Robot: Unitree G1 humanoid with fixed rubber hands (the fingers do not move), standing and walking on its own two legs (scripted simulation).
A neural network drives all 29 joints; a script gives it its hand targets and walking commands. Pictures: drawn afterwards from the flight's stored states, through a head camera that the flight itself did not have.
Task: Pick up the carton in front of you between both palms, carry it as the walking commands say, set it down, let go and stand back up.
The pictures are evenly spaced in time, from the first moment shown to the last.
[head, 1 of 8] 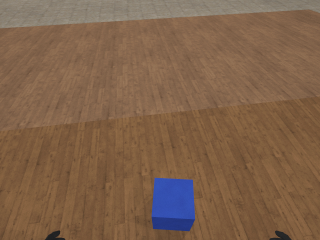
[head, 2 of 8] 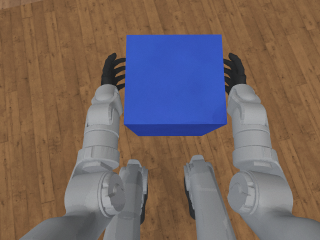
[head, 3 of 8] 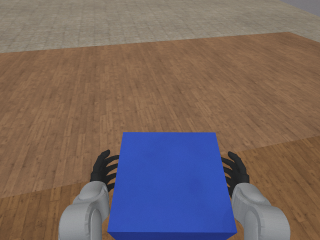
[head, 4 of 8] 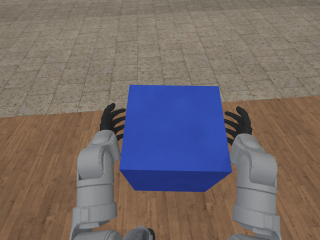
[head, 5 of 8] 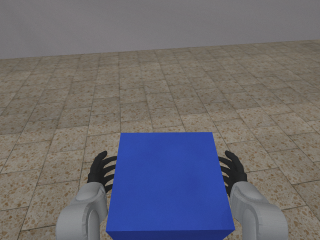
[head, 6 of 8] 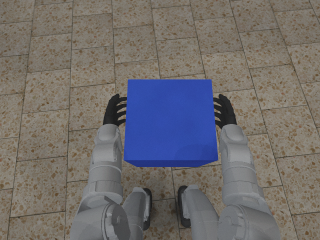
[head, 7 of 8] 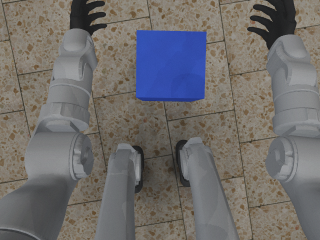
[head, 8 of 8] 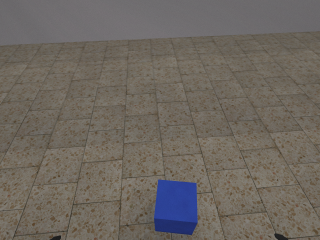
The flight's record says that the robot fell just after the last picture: no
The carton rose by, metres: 0.69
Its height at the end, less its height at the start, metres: -0.35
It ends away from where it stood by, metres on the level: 5.56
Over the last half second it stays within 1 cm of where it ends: yes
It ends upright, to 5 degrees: yes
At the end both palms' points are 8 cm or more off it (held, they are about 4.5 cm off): yes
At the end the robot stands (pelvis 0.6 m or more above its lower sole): yes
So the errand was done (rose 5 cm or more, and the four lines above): yes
